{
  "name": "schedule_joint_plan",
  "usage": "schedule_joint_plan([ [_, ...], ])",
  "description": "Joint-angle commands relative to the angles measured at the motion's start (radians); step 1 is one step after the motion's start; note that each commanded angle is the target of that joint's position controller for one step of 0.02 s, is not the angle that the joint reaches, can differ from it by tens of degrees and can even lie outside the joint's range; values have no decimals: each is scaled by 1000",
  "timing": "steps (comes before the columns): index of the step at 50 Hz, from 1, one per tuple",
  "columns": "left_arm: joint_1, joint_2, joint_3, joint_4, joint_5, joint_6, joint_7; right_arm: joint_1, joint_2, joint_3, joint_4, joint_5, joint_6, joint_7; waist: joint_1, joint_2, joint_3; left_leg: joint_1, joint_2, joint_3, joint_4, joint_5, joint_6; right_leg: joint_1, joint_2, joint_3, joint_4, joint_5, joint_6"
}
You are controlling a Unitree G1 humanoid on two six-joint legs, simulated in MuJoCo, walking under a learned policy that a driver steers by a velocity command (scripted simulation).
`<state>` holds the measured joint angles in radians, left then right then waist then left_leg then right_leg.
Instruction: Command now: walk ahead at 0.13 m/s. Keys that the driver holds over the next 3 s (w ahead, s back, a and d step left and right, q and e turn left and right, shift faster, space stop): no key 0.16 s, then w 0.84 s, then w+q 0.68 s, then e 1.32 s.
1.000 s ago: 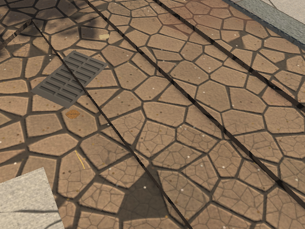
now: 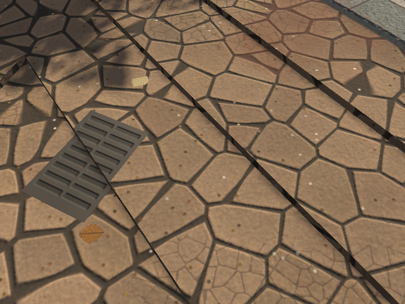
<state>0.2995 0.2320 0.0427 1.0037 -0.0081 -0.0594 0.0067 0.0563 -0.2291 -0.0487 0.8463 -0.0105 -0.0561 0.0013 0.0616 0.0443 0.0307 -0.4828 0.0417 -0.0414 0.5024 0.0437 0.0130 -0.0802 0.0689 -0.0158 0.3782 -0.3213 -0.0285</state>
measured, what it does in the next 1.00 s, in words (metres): walks ahead: right foot, then left foot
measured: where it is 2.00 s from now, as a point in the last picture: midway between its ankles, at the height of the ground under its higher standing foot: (181, 194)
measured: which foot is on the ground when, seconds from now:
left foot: down 0.00-0.32, up 0.34-0.64, down 0.66-1.00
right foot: down 0.00-0.04, up 0.06-0.22, down 0.24-0.68, up 0.70-1.00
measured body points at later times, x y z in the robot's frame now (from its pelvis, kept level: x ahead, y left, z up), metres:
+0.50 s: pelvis +0.11 +0.02 +0.01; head +0.12 +0.01 +0.46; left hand +0.04 +0.28 -0.12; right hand +0.27 -0.23 -0.11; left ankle +0.18 +0.16 -0.69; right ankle +0.03 -0.10 -0.73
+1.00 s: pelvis +0.34 +0.09 +0.01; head +0.35 +0.09 +0.46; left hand +0.50 +0.33 -0.10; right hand +0.30 -0.15 -0.14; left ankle +0.27 +0.17 -0.73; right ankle +0.48 -0.07 -0.62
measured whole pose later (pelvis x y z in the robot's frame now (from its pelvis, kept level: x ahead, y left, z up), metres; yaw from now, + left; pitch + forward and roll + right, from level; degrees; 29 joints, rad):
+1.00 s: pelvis +0.34 +0.09 +0.01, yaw +0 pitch +2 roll +1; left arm 0.10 0.22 0.05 0.88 -0.01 -0.07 0.01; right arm 0.40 -0.19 -0.02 1.02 -0.01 -0.06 0.00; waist -0.05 -0.02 -0.02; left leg -0.05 -0.06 0.06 0.24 -0.22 0.06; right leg -0.85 -0.15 -0.01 1.14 -0.11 0.00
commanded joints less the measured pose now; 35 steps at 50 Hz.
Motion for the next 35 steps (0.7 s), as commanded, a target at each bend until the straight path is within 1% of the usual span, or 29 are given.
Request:
schedule_joint_plan([
  [1, 36, 110, 15, -38, 19, -16, 2, 168, -207, -52, 0, -21, -13, -6, -72, 9, -171, 448, 100, -79, -21, 627, 81, -147, -133, 65, 222, 441, -33],
  [2, 184, 21, -12, 8, 18, -18, -1, 216, -184, -42, 19, -25, -3, -8, -45, 157, -320, 682, 272, -229, 30, 826, 246, -298, -72, 35, 409, 38, 29],
  [3, 148, 52, -10, 16, 2, -1, 0, 246, -98, -20, 29, -11, 8, 1, -94, 176, -376, 654, 328, -330, -33, 728, 313, -305, -56, 53, 555, -329, 69],
  [4, 94, 104, 4, -1, -11, 22, 2, 200, -82, -7, 27, -3, 13, 9, -83, 126, -322, 555, 306, -333, -81, 469, 294, -327, -81, 87, 624, -411, 80],
  [5, 40, 109, 9, -10, -14, 47, 15, 130, -95, -7, 14, -4, 16, 9, -68, 70, -237, 446, 271, -309, -126, 235, 257, -346, -100, 85, 640, -382, 86],
  [6, 2, 102, 11, -18, -7, 68, 27, 50, -108, -7, -3, -5, 20, 6, -51, 52, -157, 328, 241, -271, -177, 58, 226, -341, -114, 77, 590, -325, 91],
  [7, -9, 93, 12, -19, -1, 83, 40, -7, -121, -10, -16, -9, 22, -1, -31, 73, -117, 240, 212, -245, -217, -83, 196, -299, -128, 75, 521, -258, 93],
  [8, 1, 79, 10, -10, 3, 89, 47, -34, -125, -11, -18, -14, 29, -6, -19, 96, -95, 175, 182, -217, -238, -158, 178, -245, -119, 56, 454, -210, 93],
  [9, 34, 64, 7, 10, 7, 88, 48, -18, -119, -11, -8, -12, 34, -9, -15, 102, -110, 142, 152, -185, -261, -296, 168, -182, -106, 30, 397, -155, 86],
  [10, 50, 56, 7, 23, 8, 84, 46, -4, -126, -15, 0, -3, 38, -12, -11, 109, -117, 125, 132, -171, -283, -447, 160, -136, -91, 2, 334, -86, 74],
  [12, 59, 70, 12, 34, 16, 73, 37, 14, -161, -30, 12, 27, 49, -21, -1, 131, -97, 88, 131, -185, -323, -683, 143, -77, -65, -48, 237, -13, 35],
  [13, 59, 72, 13, 38, 22, 68, 34, 14, -153, -30, 11, 33, 53, -24, 4, 120, -73, 73, 129, -191, -330, -747, 128, -69, -66, -55, 212, -33, 10],
  [14, 64, 64, 10, 43, 21, 61, 33, 0, -134, -27, 5, 35, 52, -25, 16, 98, -35, 69, 118, -187, -313, -750, 111, -69, -77, -38, 129, -66, -25],
  [15, 85, 67, 8, 59, 21, 52, 31, -7, -114, -26, -3, 35, 46, -22, 16, 46, -15, 36, 85, -153, -251, -690, 94, -37, -105, 4, 60, -74, -59],
  [16, 155, 99, 12, 78, 19, 44, 32, -38, -78, -20, -21, 34, 38, -18, 34, -69, -18, -60, 30, -73, -74, -605, 61, 43, -218, 144, -49, -161, -117],
  [17, 201, 207, 41, 90, 7, 32, 25, -83, -41, -12, -54, 41, 21, -17, 49, -293, 42, -177, -107, 108, 152, -490, 12, 11, -375, 422, -219, -409, -208],
  [18, 129, 230, 49, 68, 19, 11, 27, -104, -84, -22, -61, 42, 2, -15, 39, -308, 122, -249, -59, 48, 307, -481, 21, -23, -463, 553, -282, -392, -248],
  [19, 95, 175, 38, 53, 22, -10, 32, -66, -111, -34, -46, 43, -8, -8, 9, -251, 121, -322, -35, 9, 399, -443, 22, 33, -448, 511, -265, -293, -235],
  [20, 91, 143, 32, 53, 11, -23, 30, -29, -107, -37, -21, 39, -13, -3, -4, -210, 103, -364, -20, 4, 435, -412, 22, 105, -408, 437, -241, -177, -205],
  [21, 100, 134, 32, 55, -3, -30, 26, -29, -101, -37, -18, 35, -19, 2, -5, -179, 93, -402, 0, 7, 431, -372, 18, 165, -394, 385, -225, -61, -182],
  [23, 119, 95, 21, 57, -5, -27, 21, -83, -65, -29, -27, 31, -29, 15, 9, -149, 67, -335, 16, 46, 327, -288, 4, 169, -344, 257, -216, 115, -143],
  [25, 131, 113, 23, 53, 3, -18, 19, -130, -22, -13, -39, 33, -29, 29, 26, -172, 56, -186, -5, 95, 212, -226, -8, 82, -302, 172, -217, 158, -126],
  [26, 138, 132, 27, 51, 4, -16, 17, -146, -18, -8, -46, 36, -26, 32, 32, -184, 61, -117, -16, 111, 162, -213, -8, 38, -295, 151, -220, 163, -125],
  [29, 163, 180, 44, 58, -10, -15, 11, -143, -60, -11, -57, 43, -14, 35, 24, -208, 82, 4, -27, 123, 74, -200, 12, -2, -330, 155, -217, 187, -131],
  [31, 143, 187, 50, 57, -17, -12, 9, -62, -97, -25, -43, 42, -7, 30, -35, -209, 63, 127, -42, 130, 32, -193, 40, -10, -341, 138, -154, 305, -111],
  [32, 123, 185, 49, 52, -17, -10, 10, 40, -123, -41, -11, 39, -4, 25, -90, -202, 17, 257, -65, 144, 26, -195, 56, -34, -317, 100, -49, 448, -90],
  [33, 107, 165, 42, 45, -14, -10, 9, 192, -168, -67, 33, 43, -1, 18, -164, -162, -70, 457, -60, 129, 8, -185, 83, -95, -266, 38, 148, 581, -59],
  [34, 93, 119, 26, 12, 7, -14, 5, 364, -255, -92, 64, 36, 2, 5, -225, 17, -207, 728, 145, -127, -21, -214, 147, -310, -196, -21, 495, 378, -7],
  [35, 174, -13, -7, -1, -7, -35, 6, 428, -306, -90, 90, 23, 5, 14, -181, 299, -332, 883, 362, -617, -239, -431, 295, -572, -35, -1, 826, -219, 35],
])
